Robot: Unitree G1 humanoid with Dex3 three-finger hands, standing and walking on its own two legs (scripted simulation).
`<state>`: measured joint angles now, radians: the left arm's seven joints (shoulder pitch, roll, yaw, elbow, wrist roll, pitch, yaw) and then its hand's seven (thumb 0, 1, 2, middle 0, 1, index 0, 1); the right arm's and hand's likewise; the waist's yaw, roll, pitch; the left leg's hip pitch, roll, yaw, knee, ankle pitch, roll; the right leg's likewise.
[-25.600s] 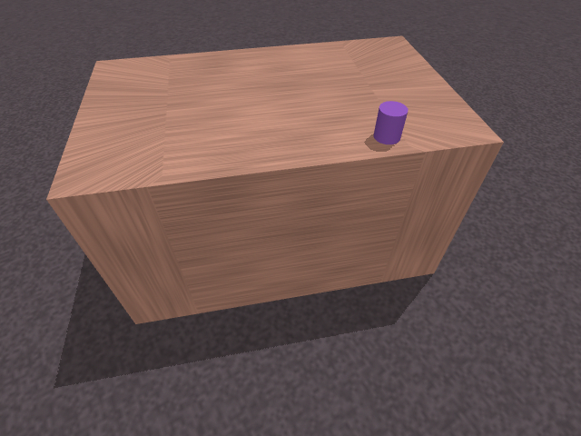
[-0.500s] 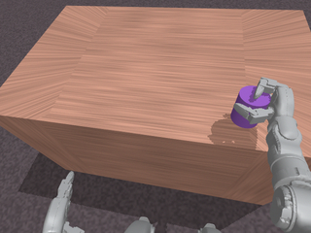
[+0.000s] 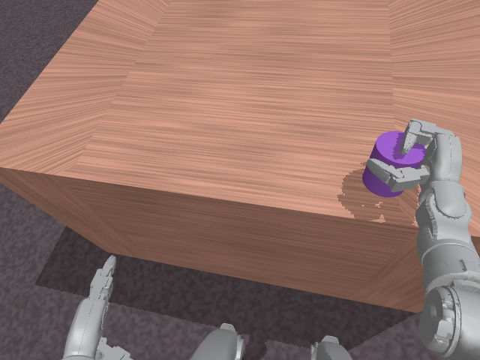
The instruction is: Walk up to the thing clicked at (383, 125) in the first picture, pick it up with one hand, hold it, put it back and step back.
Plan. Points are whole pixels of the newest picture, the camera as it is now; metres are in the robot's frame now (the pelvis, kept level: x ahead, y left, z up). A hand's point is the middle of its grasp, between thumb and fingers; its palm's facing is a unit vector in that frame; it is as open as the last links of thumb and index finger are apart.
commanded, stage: lower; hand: right
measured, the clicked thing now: (391, 165) +0.47 -0.18 +0.00
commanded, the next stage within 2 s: loosen in 0.10 s
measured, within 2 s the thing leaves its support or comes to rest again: neither
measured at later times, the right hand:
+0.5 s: hand (400, 154) +0.47 -0.18 +0.03, palm faces +0.11 +0.99 +0.01, open 7.9 cm
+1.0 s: hand (402, 154) +0.47 -0.18 +0.03, palm faces +0.11 +0.99 +0.01, open 16.0 cm
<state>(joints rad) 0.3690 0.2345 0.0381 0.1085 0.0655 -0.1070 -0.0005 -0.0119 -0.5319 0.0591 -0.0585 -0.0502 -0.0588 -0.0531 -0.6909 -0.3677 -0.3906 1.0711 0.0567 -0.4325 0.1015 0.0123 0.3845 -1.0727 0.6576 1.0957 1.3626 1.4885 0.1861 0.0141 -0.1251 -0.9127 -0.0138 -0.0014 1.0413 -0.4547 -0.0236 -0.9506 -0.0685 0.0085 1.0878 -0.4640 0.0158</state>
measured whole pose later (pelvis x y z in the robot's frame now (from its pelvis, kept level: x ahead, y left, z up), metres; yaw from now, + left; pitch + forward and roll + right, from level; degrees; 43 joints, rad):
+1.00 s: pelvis +0.00 +0.00 -0.01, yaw +0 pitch +20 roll +3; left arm 0.40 0.24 0.04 0.01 0.06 -0.04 -0.02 -0.01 -0.52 0.05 -0.06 -0.05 -0.06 -0.05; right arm -0.70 -0.38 -0.40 1.05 0.05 -0.44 0.10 -0.01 0.61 -0.23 0.34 0.33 0.36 0.33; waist 0.19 0.01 -0.14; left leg -0.97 -0.01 0.01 1.10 -0.48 -0.03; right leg -1.02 -0.06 0.02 1.15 -0.49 0.01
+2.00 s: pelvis +0.05 -0.01 +0.06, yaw -1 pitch +7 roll +1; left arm 0.37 0.26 0.10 0.28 -0.06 0.02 0.01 -0.01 -0.52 0.08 -0.06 -0.06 -0.06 -0.06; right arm -0.03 -0.36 -0.24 0.32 0.07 -0.02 0.00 -0.01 0.60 -0.04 0.05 0.06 0.05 0.06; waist 0.00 -0.02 -0.11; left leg -0.40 0.02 -0.02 0.66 -0.39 -0.03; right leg -0.43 -0.04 -0.02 0.71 -0.39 0.01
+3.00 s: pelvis +0.02 +0.01 +0.05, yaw -3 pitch +4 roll +0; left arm 0.35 0.17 0.01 0.34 -0.01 -0.08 0.07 -0.01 -0.03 0.40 -0.11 -0.16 -0.12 -0.16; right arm 0.49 -0.22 -0.17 0.02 0.06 -0.13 -0.04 -0.01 0.55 -0.06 0.05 0.06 0.05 0.06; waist -0.04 -0.01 -0.04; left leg -0.44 0.03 0.01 0.78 -0.40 -0.01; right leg -0.46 -0.03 0.01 0.76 -0.37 0.03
